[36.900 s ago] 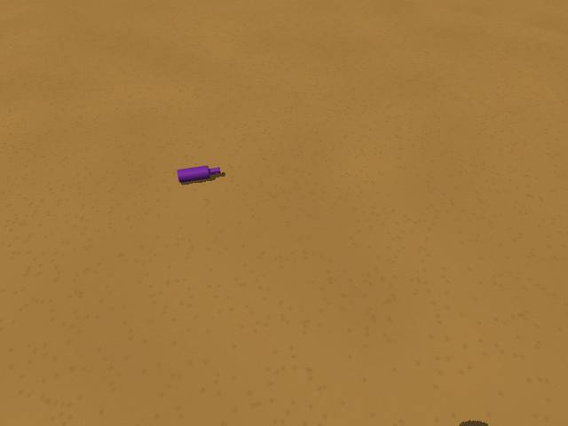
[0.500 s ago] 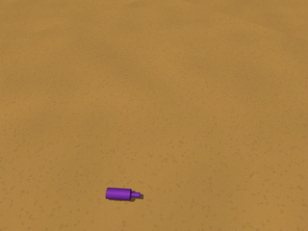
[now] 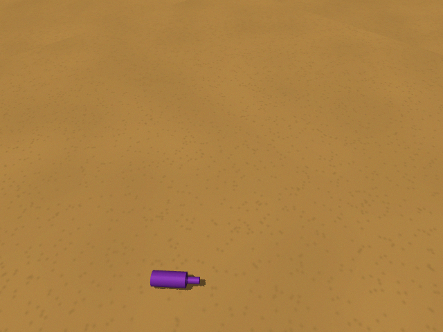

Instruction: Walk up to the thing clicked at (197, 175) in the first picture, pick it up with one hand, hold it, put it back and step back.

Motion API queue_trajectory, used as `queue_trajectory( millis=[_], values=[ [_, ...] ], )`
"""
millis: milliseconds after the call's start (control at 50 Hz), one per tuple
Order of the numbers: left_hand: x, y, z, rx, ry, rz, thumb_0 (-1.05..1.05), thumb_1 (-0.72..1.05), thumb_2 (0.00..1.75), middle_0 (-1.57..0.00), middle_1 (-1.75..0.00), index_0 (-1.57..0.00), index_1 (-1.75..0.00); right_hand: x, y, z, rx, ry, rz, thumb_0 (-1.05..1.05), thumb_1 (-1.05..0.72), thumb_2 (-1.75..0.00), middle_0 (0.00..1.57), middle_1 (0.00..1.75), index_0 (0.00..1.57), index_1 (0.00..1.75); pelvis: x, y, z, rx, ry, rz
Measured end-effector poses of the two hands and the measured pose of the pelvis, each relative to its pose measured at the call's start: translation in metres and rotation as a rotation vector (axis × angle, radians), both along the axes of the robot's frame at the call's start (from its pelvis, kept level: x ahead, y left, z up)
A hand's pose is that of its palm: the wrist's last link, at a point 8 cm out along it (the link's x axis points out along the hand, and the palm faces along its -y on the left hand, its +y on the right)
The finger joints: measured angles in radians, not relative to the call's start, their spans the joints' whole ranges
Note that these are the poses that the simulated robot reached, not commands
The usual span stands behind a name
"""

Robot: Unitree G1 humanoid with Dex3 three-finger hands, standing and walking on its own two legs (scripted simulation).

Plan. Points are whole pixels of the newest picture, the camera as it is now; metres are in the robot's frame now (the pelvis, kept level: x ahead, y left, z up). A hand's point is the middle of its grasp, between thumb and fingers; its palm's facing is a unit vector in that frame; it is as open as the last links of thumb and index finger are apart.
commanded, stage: stand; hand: left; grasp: from above
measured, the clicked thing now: (175, 279) +0.45 +0.23 -0.75
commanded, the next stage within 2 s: step back in 0.82 s
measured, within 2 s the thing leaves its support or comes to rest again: neither
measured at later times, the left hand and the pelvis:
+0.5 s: hand out of the picture +0.08 +0.24 -0.16, palm faces +0.00 -0.94 -0.34, open 7.4 cm; pelvis +0.01 -0.01 +0.00, yaw +0 degrees
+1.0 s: hand out of the picture +0.10 +0.27 -0.16, palm faces +0.00 -0.93 -0.37, open 7.4 cm; pelvis -0.01 +0.01 -0.01, yaw +0 degrees
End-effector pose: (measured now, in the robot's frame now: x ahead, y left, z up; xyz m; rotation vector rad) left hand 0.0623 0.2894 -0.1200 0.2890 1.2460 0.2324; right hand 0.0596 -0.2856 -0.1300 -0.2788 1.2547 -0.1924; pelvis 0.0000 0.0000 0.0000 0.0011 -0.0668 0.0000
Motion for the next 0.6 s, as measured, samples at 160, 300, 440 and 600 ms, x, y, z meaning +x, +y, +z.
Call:
queue_trajectory(
  millis=[160,300,440,600],
  values=[
    [0.003,0.000,0.001,0.003,0.001,-0.001,0.01,0.91,0.90,-0.20,-0.30,-0.20,-0.30,0.004,-0.004,0.000,-0.002,-0.003,0.003,0.00,-0.90,-0.90,0.20,0.30,0.20,0.30,0.002,-0.002,0.000,0.003,0.004,-0.002],
    [0.005,-0.002,0.002,0.006,0.001,-0.010,0.01,0.91,0.90,-0.20,-0.30,-0.20,-0.30,0.006,-0.007,0.000,0.000,-0.001,-0.001,0.00,-0.90,-0.90,0.20,0.30,0.20,0.30,0.004,-0.004,0.000,0.002,0.008,-0.003],
    [0.008,-0.005,0.002,0.003,0.000,-0.013,0.01,0.91,0.90,-0.20,-0.30,-0.20,-0.30,0.006,-0.010,0.001,-0.002,0.002,-0.003,0.00,-0.90,-0.90,0.20,0.30,0.20,0.30,0.006,-0.007,0.000,0.003,0.011,-0.004],
    [0.013,-0.007,0.001,0.001,0.001,-0.017,0.01,0.91,0.90,-0.20,-0.30,-0.20,-0.30,0.006,-0.013,0.001,-0.004,0.011,-0.005,0.00,-0.90,-0.90,0.20,0.30,0.20,0.30,0.009,-0.009,0.000,0.003,0.016,-0.004]
  ],
)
